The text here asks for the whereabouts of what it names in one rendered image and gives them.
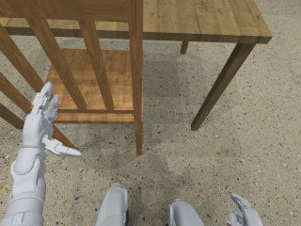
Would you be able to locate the left robot thigh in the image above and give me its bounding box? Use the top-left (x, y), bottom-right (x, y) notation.
top-left (94, 186), bottom-right (128, 226)

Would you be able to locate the left robot hand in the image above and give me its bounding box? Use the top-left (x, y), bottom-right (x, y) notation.
top-left (22, 82), bottom-right (82, 158)

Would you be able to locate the table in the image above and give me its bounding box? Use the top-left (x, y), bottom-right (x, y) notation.
top-left (0, 0), bottom-right (273, 131)

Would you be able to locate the robot left forearm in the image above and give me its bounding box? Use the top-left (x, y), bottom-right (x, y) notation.
top-left (0, 147), bottom-right (47, 226)

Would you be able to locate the chair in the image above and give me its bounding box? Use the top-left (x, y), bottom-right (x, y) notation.
top-left (0, 0), bottom-right (144, 155)

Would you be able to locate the right robot hand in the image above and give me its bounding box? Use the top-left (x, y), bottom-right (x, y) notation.
top-left (227, 193), bottom-right (263, 226)

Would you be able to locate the robot thigh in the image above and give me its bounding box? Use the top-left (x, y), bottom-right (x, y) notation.
top-left (94, 186), bottom-right (128, 226)
top-left (167, 202), bottom-right (204, 226)

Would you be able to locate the right robot thigh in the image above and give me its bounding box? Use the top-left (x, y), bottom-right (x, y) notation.
top-left (167, 202), bottom-right (204, 226)

